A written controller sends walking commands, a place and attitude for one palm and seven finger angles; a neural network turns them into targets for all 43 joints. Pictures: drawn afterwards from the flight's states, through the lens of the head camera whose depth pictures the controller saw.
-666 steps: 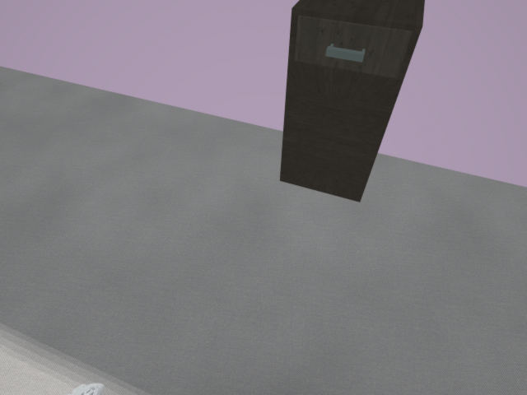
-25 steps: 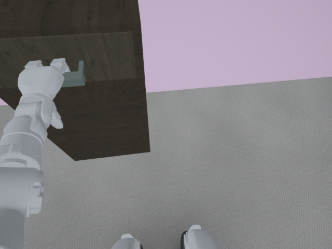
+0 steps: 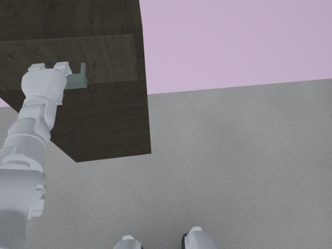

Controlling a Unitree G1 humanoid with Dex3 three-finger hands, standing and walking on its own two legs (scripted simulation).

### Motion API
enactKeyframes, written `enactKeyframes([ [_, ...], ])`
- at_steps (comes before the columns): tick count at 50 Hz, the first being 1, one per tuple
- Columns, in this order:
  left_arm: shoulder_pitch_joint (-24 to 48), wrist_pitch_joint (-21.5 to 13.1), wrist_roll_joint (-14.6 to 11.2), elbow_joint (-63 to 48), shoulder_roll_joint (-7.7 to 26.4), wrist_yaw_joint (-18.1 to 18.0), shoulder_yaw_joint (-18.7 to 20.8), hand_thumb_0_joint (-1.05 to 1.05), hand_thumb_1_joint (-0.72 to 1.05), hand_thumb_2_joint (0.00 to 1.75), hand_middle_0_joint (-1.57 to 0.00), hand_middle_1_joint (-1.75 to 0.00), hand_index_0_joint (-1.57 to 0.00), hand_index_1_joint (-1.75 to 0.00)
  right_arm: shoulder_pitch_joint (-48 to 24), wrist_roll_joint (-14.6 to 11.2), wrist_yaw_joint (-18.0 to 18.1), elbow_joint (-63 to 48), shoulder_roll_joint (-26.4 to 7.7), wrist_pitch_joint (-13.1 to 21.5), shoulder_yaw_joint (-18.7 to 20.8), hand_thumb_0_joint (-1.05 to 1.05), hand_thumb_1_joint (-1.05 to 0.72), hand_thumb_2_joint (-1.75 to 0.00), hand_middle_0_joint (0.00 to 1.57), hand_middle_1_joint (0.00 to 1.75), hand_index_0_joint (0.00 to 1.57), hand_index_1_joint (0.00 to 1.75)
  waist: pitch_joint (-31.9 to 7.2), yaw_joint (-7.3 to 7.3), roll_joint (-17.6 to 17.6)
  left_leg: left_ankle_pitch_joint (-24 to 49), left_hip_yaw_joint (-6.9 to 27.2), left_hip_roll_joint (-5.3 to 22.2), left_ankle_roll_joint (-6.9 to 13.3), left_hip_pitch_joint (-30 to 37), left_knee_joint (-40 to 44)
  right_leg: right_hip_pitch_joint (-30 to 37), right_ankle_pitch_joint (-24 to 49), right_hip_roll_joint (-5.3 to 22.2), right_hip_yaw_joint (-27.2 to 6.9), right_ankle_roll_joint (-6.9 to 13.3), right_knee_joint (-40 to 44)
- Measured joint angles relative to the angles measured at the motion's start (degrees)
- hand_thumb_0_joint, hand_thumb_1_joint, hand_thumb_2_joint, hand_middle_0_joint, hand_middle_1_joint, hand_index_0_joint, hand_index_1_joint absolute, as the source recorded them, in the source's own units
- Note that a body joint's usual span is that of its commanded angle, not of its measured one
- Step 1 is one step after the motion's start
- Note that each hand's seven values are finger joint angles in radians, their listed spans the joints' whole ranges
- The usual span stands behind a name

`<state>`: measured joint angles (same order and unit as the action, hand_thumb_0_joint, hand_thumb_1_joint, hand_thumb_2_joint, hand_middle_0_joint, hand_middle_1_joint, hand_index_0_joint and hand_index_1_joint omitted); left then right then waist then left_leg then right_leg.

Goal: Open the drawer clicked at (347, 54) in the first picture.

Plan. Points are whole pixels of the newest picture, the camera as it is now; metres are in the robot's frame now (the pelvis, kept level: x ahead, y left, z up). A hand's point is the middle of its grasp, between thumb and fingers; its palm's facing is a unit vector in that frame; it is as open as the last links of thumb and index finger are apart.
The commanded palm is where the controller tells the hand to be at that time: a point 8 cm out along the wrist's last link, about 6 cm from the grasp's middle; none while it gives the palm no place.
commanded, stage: close the thumb around the handle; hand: left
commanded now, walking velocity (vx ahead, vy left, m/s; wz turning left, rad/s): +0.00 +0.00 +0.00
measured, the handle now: (59, 75) +0.55 +0.24 +0.04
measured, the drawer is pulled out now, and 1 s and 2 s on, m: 0.00 0.03 0.08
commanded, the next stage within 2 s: pull the drawer open in 0.06 s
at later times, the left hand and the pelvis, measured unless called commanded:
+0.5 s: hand (56, 100) +0.48 +0.25 +0.02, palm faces -0.06 -0.04 -1.00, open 6.1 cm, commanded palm +0.44 +0.25 +0.07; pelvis +0.01 +0.00 +0.01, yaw -1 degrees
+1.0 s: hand (54, 107) +0.46 +0.25 +0.02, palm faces -0.08 -0.02 -1.00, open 6.1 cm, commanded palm +0.45 +0.25 +0.07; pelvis +0.02 +0.00 +0.01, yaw +1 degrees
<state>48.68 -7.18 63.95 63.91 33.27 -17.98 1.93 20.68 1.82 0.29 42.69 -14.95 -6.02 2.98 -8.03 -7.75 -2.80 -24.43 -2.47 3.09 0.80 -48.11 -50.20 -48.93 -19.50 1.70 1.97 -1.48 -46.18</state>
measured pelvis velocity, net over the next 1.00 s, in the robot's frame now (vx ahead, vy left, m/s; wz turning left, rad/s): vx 0.02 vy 0.00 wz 0.01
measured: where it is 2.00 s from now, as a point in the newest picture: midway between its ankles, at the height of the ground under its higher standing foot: outside the picture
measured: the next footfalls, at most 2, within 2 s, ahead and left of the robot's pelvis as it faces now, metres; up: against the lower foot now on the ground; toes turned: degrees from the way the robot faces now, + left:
none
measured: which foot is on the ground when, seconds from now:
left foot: down 0.00-1.00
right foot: down 0.00-1.00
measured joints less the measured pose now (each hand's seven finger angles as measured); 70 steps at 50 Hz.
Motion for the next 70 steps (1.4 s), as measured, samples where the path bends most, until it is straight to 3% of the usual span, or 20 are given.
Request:
enactKeyframes([
  [9,1.21,0.19,0.20,1.29,-0.28,-0.47,-0.82,0.00,0.64,0.78,-0.35,-1.34,-0.37,-1.35,-0.25,-0.12,0.19,0.37,-0.06,0.18,-0.31,0.00,-0.91,-0.90,0.20,0.30,0.21,0.30,0.15,0.06,0.09,0.22,0.47,-0.21,-0.08,0.00,0.24,0.18,-0.05,0.18,0.44,0.10,0.13],
  [18,-2.21,-0.13,-0.75,-1.97,0.52,0.93,1.28,0.01,0.66,0.75,-0.32,-1.35,-0.37,-1.35,-0.81,-0.32,0.15,-0.83,-0.42,-0.27,-0.20,0.00,-0.91,-0.90,0.20,0.30,0.21,0.30,0.27,-0.10,0.28,0.26,-0.66,0.24,-0.06,1.38,1.26,0.90,0.39,-0.34,-0.66,0.07,0.96],
  [28,-11.17,0.26,-1.97,-10.73,-2.32,-0.13,2.38,0.02,0.68,0.76,-0.27,-1.35,-0.34,-1.35,-0.51,-0.59,-0.68,-1.10,-0.14,-1.14,1.01,0.00,-0.91,-0.90,0.20,0.30,0.20,0.30,-0.60,1.90,0.01,-0.42,-1.90,0.32,0.12,4.88,3.37,3.71,-0.06,-0.56,-1.83,-0.29,2.71],
  [37,-19.22,3.01,-2.64,-19.32,-5.26,-1.10,0.52,0.01,0.68,0.77,-0.27,-1.35,-0.33,-1.35,-2.89,-1.05,-1.31,-2.32,0.57,-1.19,1.27,0.01,-0.91,-0.90,0.20,0.30,0.20,0.30,-0.77,3.36,-0.21,-0.27,-1.62,-0.10,0.15,8.74,5.59,7.71,-0.26,-0.35,-1.75,-0.29,4.96],
  [43,-13.37,2.12,-0.77,-13.15,-6.52,-1.74,-2.23,0.00,0.66,0.78,-0.31,-1.35,-0.35,-1.35,-4.94,-0.51,-0.42,-1.35,0.52,-0.86,0.63,0.00,-0.91,-0.90,0.20,0.30,0.21,0.30,-0.40,4.51,0.20,-0.61,0.28,-0.75,-0.17,8.69,4.96,8.34,-1.23,0.35,-0.02,-0.21,3.98],
  [58,-6.59,-0.64,-0.20,-4.51,-2.74,-0.59,-0.34,0.00,0.64,0.78,-0.33,-1.35,-0.36,-1.35,-2.91,-0.68,0.72,-1.62,-0.14,-0.26,0.50,0.00,-0.91,-0.90,0.20,0.30,0.21,0.30,0.16,2.62,0.42,0.44,0.54,-0.37,-0.74,4.66,2.60,3.98,-0.54,0.01,0.03,0.59,1.02],
  [70,-4.15,-0.50,-0.46,-1.67,-0.94,-1.47,-0.17,-0.01,0.64,0.79,-0.33,-1.34,-0.35,-1.35,0.83,-0.97,0.87,0.73,-0.74,0.37,0.50,0.01,-0.91,-0.90,0.20,0.30,0.20,0.30,0.70,1.21,0.27,1.20,0.32,-0.24,-0.58,2.40,1.58,1.75,0.55,-0.14,-0.30,0.61,0.35],
])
